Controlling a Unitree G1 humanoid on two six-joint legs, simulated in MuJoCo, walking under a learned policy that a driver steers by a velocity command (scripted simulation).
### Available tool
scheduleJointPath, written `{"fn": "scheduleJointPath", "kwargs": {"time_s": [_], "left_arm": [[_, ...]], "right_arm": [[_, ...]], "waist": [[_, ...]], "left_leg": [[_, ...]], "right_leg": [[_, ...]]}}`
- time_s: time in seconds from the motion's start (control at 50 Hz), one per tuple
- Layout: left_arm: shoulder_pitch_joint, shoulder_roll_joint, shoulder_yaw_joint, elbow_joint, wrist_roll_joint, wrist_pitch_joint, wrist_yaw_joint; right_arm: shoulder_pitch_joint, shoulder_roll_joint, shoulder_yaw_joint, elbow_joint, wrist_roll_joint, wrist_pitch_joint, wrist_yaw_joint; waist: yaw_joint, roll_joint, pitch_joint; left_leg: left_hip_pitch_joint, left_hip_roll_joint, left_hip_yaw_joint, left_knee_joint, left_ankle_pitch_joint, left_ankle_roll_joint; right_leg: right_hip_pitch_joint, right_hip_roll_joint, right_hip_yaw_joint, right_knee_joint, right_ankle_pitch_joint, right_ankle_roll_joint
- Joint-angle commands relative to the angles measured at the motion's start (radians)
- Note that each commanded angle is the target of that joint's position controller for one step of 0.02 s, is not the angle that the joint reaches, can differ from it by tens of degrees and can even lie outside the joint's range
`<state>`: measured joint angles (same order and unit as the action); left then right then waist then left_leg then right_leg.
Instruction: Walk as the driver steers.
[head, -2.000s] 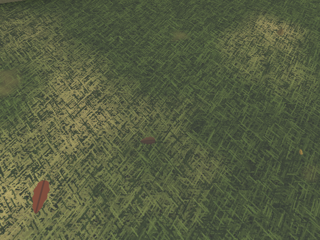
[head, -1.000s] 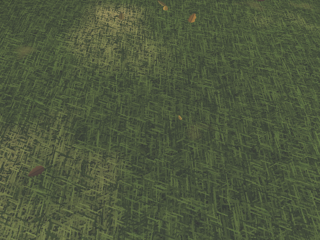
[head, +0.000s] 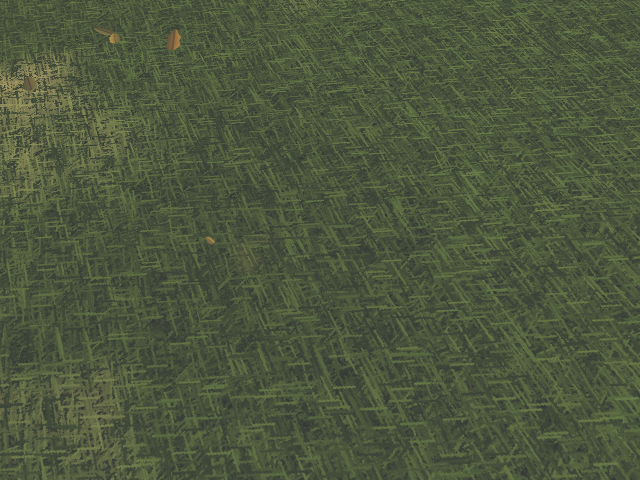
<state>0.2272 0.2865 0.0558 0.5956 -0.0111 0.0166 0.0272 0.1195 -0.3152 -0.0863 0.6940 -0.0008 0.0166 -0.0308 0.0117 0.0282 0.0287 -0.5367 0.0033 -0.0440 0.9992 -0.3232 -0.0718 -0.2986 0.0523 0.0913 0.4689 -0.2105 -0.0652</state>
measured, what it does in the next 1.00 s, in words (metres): walks ahead, turning right: left foot, then right foot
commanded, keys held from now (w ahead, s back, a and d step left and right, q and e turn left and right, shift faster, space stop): w+e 0.64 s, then w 0.12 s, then w+q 0.24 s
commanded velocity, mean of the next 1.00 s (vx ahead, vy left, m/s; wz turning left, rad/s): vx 0.41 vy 0.00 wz -0.43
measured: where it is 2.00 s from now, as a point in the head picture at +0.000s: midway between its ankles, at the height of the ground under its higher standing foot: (470, 344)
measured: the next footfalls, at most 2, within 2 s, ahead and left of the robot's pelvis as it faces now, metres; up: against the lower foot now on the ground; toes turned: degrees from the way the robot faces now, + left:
left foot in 0.20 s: +0.10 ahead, +0.14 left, +0.00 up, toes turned -11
right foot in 0.68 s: +0.33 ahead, -0.21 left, +0.00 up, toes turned -27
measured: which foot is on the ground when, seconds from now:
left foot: up 0.00-0.18, down 0.20-0.66, up 0.68-1.00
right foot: down 0.00-0.20, up 0.22-0.66, down 0.68-1.00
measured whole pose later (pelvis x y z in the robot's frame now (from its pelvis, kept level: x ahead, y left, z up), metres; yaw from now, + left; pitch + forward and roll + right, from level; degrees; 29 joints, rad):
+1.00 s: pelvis +0.37 -0.15 +0.00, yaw -25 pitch +0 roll -2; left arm 0.29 0.26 0.05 0.75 0.01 -0.09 -0.02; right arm 0.19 -0.31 -0.04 0.73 0.02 -0.06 0.01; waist 0.03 0.05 0.04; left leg -0.73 0.13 -0.06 0.86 0.03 -0.03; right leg -0.03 0.10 -0.06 0.24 -0.21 -0.08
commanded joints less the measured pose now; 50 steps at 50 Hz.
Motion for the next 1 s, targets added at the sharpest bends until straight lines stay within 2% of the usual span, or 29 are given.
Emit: {"fn": "scheduleJointPath", "kwargs": {"time_s": [0.02, 0.12, 0.18, 0.2, 0.22, 0.24, 0.26, 0.28, 0.32, 0.36, 0.46, 0.52, 0.56, 0.58, 0.6, 0.62, 0.64, 0.66, 0.68, 0.7, 0.72, 0.74, 0.76, 0.78, 0.8, 0.86, 0.92, 0.96, 1.0], "left_arm": [[0.008, 0.182, 0.055, -0.058, -0.004, -0.015, 0.01], [0.012, 0.195, 0.058, -0.049, -0.01, -0.019, -0.004], [-0.033, 0.16, 0.045, -0.059, -0.014, -0.012, -0.006], [-0.048, 0.112, 0.031, -0.068, -0.011, -0.015, -0.004], [-0.033, 0.022, 0.006, -0.082, -0.011, -0.02, -0.006], [-0.066, 0.091, 0.023, -0.135, -0.022, -0.036, -0.006], [-0.062, 0.146, 0.038, -0.119, -0.022, -0.041, -0.009], [-0.039, 0.159, 0.046, -0.091, -0.017, -0.039, -0.014], [-0.035, 0.137, 0.047, -0.07, -0.009, -0.043, -0.024], [-0.055, 0.096, 0.036, -0.067, -0.009, -0.051, -0.032], [-0.137, 0.055, 0.018, -0.084, -0.012, -0.054, -0.049], [-0.233, 0.023, 0.0, -0.105, -0.013, -0.062, -0.074], [-0.267, 0.022, -0.003, -0.116, -0.019, -0.065, -0.091], [-0.271, 0.031, 0.0, -0.121, -0.02, -0.066, -0.098], [-0.259, 0.049, 0.009, -0.123, -0.018, -0.065, -0.101], [-0.22, 0.076, 0.022, -0.117, -0.014, -0.062, -0.101], [-0.116, 0.118, 0.044, -0.094, -0.014, -0.057, -0.099], [0.055, 0.164, 0.073, -0.05, -0.018, -0.051, -0.087], [0.218, 0.216, 0.096, -0.013, -0.021, -0.036, -0.063], [0.178, 0.322, 0.099, -0.018, -0.023, -0.05, -0.058], [0.226, 0.212, 0.074, -0.026, -0.012, -0.06, -0.057], [0.178, 0.18, 0.059, -0.005, -0.003, -0.073, -0.061], [0.107, 0.163, 0.052, -0.003, -0.008, -0.08, -0.06], [0.041, 0.127, 0.039, -0.006, -0.002, -0.083, -0.059], [0.007, 0.102, 0.029, -0.01, 0.014, -0.088, -0.057], [-0.015, 0.101, 0.028, 0.032, 0.013, -0.115, -0.056], [0.005, 0.109, 0.029, 0.074, 0.021, -0.129, -0.049], [0.005, 0.109, 0.025, 0.086, 0.024, -0.13, -0.043], [0.024, 0.127, 0.027, 0.103, 0.022, -0.132, -0.039]], "right_arm": [[-0.067, -0.067, -0.012, -0.084, 0.01, -0.033, 0.016], [-0.053, -0.071, -0.015, -0.081, 0.023, -0.084, 0.043], [0.067, -0.068, -0.025, -0.04, 0.031, -0.107, 0.045], [0.163, -0.099, -0.037, -0.017, 0.023, -0.111, 0.038], [0.265, -0.167, -0.046, -0.007, -0.005, -0.11, 0.029], [0.261, -0.225, -0.059, 0.003, -0.029, -0.115, 0.042], [0.196, -0.166, -0.044, -0.016, -0.009, -0.119, 0.037], [0.159, -0.116, -0.029, -0.023, 0.005, -0.116, 0.027], [0.147, -0.091, -0.017, -0.025, 0.001, -0.112, 0.015], [0.177, -0.084, -0.01, -0.013, -0.012, -0.119, 0.011], [0.215, -0.105, -0.009, 0.026, -0.011, -0.111, 0.014], [0.246, -0.134, -0.012, 0.052, 0.003, -0.103, 0.013], [0.267, -0.153, -0.015, 0.071, 0.015, -0.095, 0.015], [0.268, -0.164, -0.017, 0.077, 0.021, -0.091, 0.015], [0.264, -0.179, -0.021, 0.081, 0.024, -0.086, 0.015], [0.265, -0.2, -0.026, 0.082, 0.027, -0.08, 0.011], [0.262, -0.213, -0.029, 0.083, 0.028, -0.072, 0.006], [0.261, -0.201, -0.022, 0.079, 0.032, -0.069, 0.002], [0.276, -0.154, 0.0, 0.056, 0.011, -0.08, 0.001], [0.397, -0.005, 0.053, 0.0, -0.016, -0.106, 0.023], [0.27, -0.121, 0.028, 0.008, 0.025, -0.136, 0.031], [0.159, -0.152, 0.017, -0.035, 0.058, -0.146, 0.032], [0.137, -0.133, 0.025, -0.04, 0.047, -0.152, 0.025], [0.144, -0.128, 0.022, -0.024, 0.028, -0.147, 0.022], [0.184, -0.127, 0.02, -0.008, 0.026, -0.133, 0.028], [0.234, -0.084, 0.026, 0.025, 0.024, -0.091, 0.034], [0.147, -0.066, 0.03, -0.002, 0.019, -0.079, 0.03], [0.093, -0.055, 0.033, -0.014, 0.021, -0.087, 0.037], [0.022, -0.035, 0.042, -0.033, 0.023, -0.096, 0.049]], "waist": [[0.021, -0.191, -0.075], [0.018, -0.187, -0.048], [-0.064, -0.15, -0.044], [-0.103, -0.098, -0.077], [-0.111, 0.096, -0.13], [-0.083, 0.193, -0.028], [-0.06, 0.155, 0.052], [-0.047, 0.137, 0.081], [-0.045, 0.106, 0.072], [-0.06, 0.085, 0.053], [-0.087, 0.071, 0.064], [-0.122, 0.062, 0.097], [-0.121, 0.058, 0.112], [-0.11, 0.062, 0.106], [-0.087, 0.075, 0.081], [-0.053, 0.1, 0.033], [0.013, 0.112, -0.04], [0.109, 0.083, -0.136], [0.174, -0.012, -0.235], [0.027, -0.287, -0.393], [0.128, -0.155, -0.46], [0.125, -0.137, -0.281], [0.076, -0.058, -0.182], [0.035, -0.046, -0.122], [-0.003, -0.075, -0.102], [-0.044, -0.08, -0.055], [-0.021, -0.076, 0.016], [0.002, -0.072, 0.032], [0.036, -0.065, 0.049]], "left_leg": [[-0.057, -0.004, -0.023, -0.177, -0.004, 0.004], [0.116, -0.038, -0.009, -0.376, -0.07, 0.043], [0.379, -0.032, 0.011, -0.598, 0.09, 0.082], [0.56, 0.062, -0.065, -0.617, 0.073, 0.11], [0.695, 0.283, -0.344, -0.711, -0.18, 0.189], [0.591, 0.422, -0.65, -0.814, -0.437, 0.305], [0.549, 0.408, -0.609, -0.832, -0.499, 0.314], [0.542, 0.348, -0.497, -0.829, -0.419, 0.276], [0.533, 0.283, -0.313, -0.836, -0.185, 0.225], [0.511, 0.247, -0.166, -0.846, 0.018, 0.215], [0.511, 0.223, 0.033, -0.85, 0.266, 0.218], [0.509, 0.234, 0.108, -0.86, 0.306, 0.211], [0.549, 0.256, 0.137, -0.849, 0.369, 0.206], [0.574, 0.265, 0.155, -0.825, 0.471, 0.199], [0.599, 0.271, 0.179, -0.77, 0.674, 0.19], [0.623, 0.274, 0.202, -0.681, 0.907, 0.18], [0.621, 0.27, 0.223, -0.528, 1.079, 0.168], [0.517, 0.249, 0.243, -0.323, 1.083, 0.144], [0.247, 0.215, 0.224, -0.036, 0.685, 0.113], [-0.145, 0.025, 0.122, 0.32, -0.259, 0.066], [-0.201, 0.026, -0.052, 0.401, -0.227, 0.076], [-0.262, 0.062, -0.038, 0.39, -0.137, 0.091], [-0.228, 0.109, -0.031, 0.31, -0.049, 0.096], [-0.178, 0.141, -0.023, 0.248, -0.002, 0.088], [-0.108, 0.164, -0.033, 0.226, 0.037, 0.084], [-0.062, 0.173, -0.014, 0.165, 0.095, 0.052], [-0.137, 0.162, -0.023, 0.033, 0.25, 0.03], [-0.116, 0.132, -0.02, -0.122, 0.396, 0.039], [-0.091, 0.105, 0.01, -0.255, 0.49, 0.051]], "right_leg": [[0.145, -0.227, 0.353, -0.219, -0.287, -0.173], [0.054, -0.203, 0.417, -0.199, -0.357, -0.176], [-0.085, -0.128, 0.408, -0.12, -0.4, -0.12], [-0.22, -0.075, 0.345, 0.021, -0.426, -0.066], [-0.379, 0.051, 0.141, 0.359, -0.417, 0.011], [-0.567, 0.019, 0.105, 0.519, -0.393, 0.024], [-0.619, -0.044, 0.105, 0.612, -0.308, 0.036], [-0.631, -0.057, 0.09, 0.648, -0.229, 0.051], [-0.614, -0.084, 0.072, 0.679, -0.099, 0.07], [-0.581, -0.094, 0.04, 0.703, 0.008, 0.084], [-0.535, -0.116, -0.021, 0.504, 0.153, 0.109], [-0.455, -0.119, -0.096, 0.319, 0.204, 0.092], [-0.415, -0.111, -0.129, 0.233, 0.171, 0.062], [-0.382, -0.098, -0.146, 0.198, 0.141, 0.041], [-0.323, -0.069, -0.171, 0.174, 0.102, 0.016], [-0.239, -0.028, -0.199, 0.167, 0.051, -0.011], [-0.096, 0.013, -0.216, 0.149, 0.024, -0.044], [0.17, 0.04, -0.199, 0.081, 0.1, -0.089], [0.507, -0.078, -0.005, 0.091, 0.094, -0.136], [0.806, -0.383, 0.608, -0.001, -0.126, -0.332], [0.77, -0.406, 0.71, -0.14, -0.193, -0.319], [0.636, -0.372, 0.539, -0.161, -0.09, -0.266], [0.47, -0.33, 0.415, -0.169, 0.024, -0.236], [0.341, -0.296, 0.308, -0.183, 0.133, -0.217], [0.25, -0.27, 0.24, -0.214, 0.196, -0.211], [0.121, -0.253, 0.111, -0.293, 0.283, -0.211], [0.098, -0.223, -0.007, -0.329, 0.326, -0.179], [0.102, -0.192, -0.085, -0.337, 0.309, -0.142], [0.125, -0.202, -0.119, -0.356, 0.286, -0.121]]}}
